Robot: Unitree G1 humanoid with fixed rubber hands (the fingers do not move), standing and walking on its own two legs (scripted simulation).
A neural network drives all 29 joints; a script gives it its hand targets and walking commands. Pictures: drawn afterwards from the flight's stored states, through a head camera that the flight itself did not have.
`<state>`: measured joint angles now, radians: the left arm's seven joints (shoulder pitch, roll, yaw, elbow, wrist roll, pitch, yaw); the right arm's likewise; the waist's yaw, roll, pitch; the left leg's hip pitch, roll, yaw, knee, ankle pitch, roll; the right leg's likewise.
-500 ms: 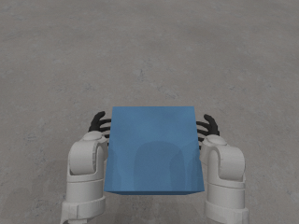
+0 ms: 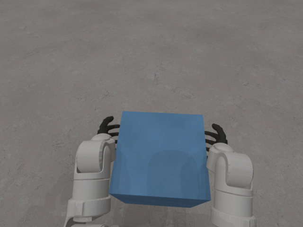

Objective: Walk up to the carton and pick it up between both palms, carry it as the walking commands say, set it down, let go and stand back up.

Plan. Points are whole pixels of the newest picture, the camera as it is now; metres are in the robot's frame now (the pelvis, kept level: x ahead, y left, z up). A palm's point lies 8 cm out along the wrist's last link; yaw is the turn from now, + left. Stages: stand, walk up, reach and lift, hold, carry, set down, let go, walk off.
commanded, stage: carry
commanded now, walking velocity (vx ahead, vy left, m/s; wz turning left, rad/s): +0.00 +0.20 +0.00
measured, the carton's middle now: (159, 164) +0.30 -0.03 -0.03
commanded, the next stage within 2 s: none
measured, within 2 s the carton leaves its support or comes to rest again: neither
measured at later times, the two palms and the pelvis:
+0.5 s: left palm (29, 178) +0.23 +0.26 +0.08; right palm (159, 183) +0.21 -0.02 +0.06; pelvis -0.08 +0.13 -0.01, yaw -1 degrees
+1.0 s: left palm out of the picture +0.15 +0.42 +0.08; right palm (79, 207) +0.17 +0.14 +0.08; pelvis -0.14 +0.26 +0.00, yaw -1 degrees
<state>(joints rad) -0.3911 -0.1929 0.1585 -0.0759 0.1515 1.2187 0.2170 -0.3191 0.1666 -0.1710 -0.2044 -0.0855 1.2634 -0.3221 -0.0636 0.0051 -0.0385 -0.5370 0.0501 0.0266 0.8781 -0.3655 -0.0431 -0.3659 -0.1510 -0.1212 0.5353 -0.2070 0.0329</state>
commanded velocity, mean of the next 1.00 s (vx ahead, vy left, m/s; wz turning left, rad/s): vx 0.00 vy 0.12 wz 0.00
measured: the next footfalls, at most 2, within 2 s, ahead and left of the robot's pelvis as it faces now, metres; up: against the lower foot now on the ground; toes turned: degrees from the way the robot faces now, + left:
left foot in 0.10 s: +0.07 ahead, +0.19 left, +0.00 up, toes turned +5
right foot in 0.42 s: -0.03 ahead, +0.02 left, +0.00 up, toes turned -10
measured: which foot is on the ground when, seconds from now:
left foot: up 0.00-0.08, down 0.10-0.44, up 0.46-0.72, down 0.74-1.00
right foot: down 0.00-0.10, up 0.12-0.40, down 0.42-0.74, up 0.76-1.00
